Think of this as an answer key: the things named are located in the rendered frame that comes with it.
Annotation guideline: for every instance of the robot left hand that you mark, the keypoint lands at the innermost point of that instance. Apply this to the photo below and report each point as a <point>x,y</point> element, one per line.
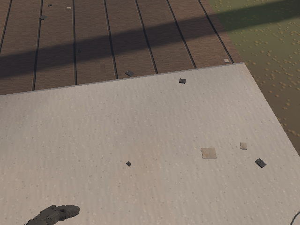
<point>53,214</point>

